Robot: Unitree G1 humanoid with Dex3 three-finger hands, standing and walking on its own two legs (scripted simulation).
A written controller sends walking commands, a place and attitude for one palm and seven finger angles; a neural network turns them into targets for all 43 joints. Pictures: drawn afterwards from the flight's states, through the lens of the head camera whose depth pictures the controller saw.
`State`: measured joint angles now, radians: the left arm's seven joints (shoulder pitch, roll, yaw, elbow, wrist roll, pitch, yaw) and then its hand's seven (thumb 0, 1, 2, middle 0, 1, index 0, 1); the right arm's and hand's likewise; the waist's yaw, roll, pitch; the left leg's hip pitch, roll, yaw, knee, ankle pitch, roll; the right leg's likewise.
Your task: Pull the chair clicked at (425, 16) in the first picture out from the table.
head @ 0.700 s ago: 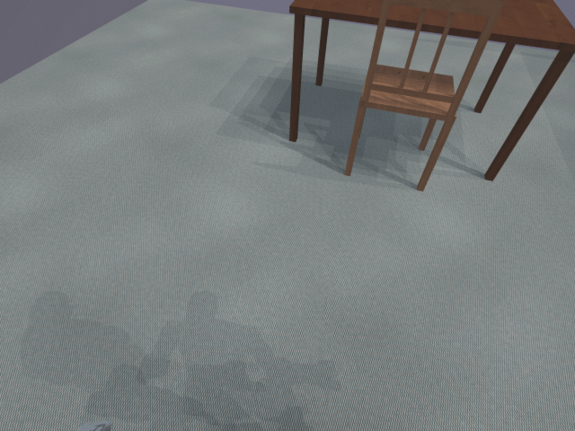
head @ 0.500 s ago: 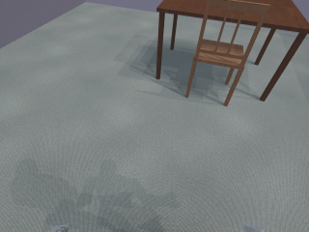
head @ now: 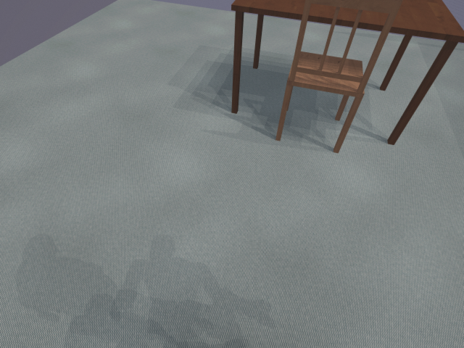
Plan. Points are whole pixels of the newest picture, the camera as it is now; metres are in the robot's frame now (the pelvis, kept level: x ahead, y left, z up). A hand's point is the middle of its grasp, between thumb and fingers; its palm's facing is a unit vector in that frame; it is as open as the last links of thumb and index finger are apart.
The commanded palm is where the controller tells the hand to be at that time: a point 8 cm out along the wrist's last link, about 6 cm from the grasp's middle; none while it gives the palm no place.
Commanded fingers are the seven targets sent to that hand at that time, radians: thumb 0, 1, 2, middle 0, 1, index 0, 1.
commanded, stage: stand and wait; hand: left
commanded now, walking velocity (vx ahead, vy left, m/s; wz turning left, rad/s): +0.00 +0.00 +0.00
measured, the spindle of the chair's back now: (328, 40) +1.48 -0.39 -0.09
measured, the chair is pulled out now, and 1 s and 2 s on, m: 0.00 0.00 0.00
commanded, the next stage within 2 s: look at it before walking up in 0.12 s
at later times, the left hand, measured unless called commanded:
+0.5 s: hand out of the picture +0.07 +0.24 -0.16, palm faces -0.04 -0.95 -0.32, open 7.4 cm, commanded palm none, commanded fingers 0.00 0.90 0.90 -0.20 -0.30 -0.20 -0.30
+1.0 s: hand out of the picture +0.07 +0.23 -0.17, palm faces -0.06 -0.95 -0.30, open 7.4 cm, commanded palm none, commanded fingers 0.00 0.90 0.90 -0.20 -0.30 -0.20 -0.30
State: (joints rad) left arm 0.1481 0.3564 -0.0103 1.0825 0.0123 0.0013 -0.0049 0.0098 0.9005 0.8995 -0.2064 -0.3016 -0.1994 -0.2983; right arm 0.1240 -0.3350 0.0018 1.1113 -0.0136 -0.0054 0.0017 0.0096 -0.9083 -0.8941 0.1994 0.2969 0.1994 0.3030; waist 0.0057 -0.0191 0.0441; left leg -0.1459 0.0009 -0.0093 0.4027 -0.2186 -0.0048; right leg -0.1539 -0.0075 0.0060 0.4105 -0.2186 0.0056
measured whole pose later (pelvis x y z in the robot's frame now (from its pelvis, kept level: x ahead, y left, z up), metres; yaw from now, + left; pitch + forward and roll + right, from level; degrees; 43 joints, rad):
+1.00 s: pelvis +0.01 -0.01 +0.00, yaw -3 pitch -1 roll +0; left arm 0.20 0.32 0.00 1.07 0.02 0.03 -0.01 0.01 0.90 0.90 -0.20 -0.30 -0.20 -0.30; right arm 0.13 -0.30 0.00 1.09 -0.02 0.00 0.00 0.01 -0.91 -0.89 0.20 0.30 0.20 0.30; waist 0.03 -0.02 0.02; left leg -0.15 0.03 0.04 0.43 -0.27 -0.01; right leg -0.19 0.02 0.05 0.46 -0.26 -0.01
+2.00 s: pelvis +0.36 -0.06 -0.01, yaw -36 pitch +1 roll -1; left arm 0.05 0.24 0.07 0.90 0.04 0.03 -0.06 0.01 0.91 0.90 -0.20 -0.30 -0.19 -0.30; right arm 0.44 -0.19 -0.04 1.08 -0.03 -0.07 -0.02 0.01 -0.92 -0.89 0.19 0.30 0.19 0.30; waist -0.06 -0.03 0.09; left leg 0.03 0.09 0.35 0.35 -0.37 -0.02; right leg -0.59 -0.09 -0.10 0.78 -0.16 0.00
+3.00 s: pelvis +0.69 -0.37 -0.03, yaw -60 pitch -1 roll +0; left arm 0.12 0.21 0.07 0.95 0.04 0.00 -0.05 0.01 0.91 0.90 -0.20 -0.30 -0.19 -0.30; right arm 0.45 -0.14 -0.05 1.09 -0.03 -0.04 -0.01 0.01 -0.92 -0.89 0.20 0.30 0.20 0.30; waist -0.04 -0.01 0.12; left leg 0.05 0.19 0.41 0.56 -0.49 -0.08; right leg -0.48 -0.03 -0.17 0.63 -0.18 -0.05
